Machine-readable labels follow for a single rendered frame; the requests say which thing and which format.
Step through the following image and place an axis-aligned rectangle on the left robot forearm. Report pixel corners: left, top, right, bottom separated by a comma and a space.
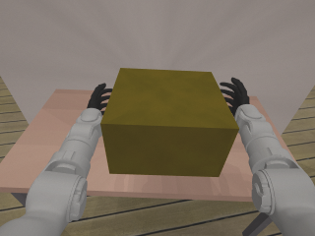
25, 108, 102, 212

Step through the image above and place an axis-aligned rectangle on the table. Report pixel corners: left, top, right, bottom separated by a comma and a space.
0, 88, 297, 236

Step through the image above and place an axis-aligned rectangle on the right robot upper arm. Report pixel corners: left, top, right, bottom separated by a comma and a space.
251, 168, 315, 236

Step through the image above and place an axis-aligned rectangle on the right robot forearm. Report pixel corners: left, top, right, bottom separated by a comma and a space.
234, 104, 315, 192

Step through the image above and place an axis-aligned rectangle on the carton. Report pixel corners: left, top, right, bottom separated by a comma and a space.
100, 68, 239, 177

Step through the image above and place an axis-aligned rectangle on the robot right hand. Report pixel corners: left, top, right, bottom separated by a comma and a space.
220, 77, 250, 117

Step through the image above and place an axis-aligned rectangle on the left robot upper arm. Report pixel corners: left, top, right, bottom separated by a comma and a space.
0, 170, 88, 236

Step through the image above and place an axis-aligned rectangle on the robot left hand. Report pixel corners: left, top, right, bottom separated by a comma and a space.
87, 83, 112, 116

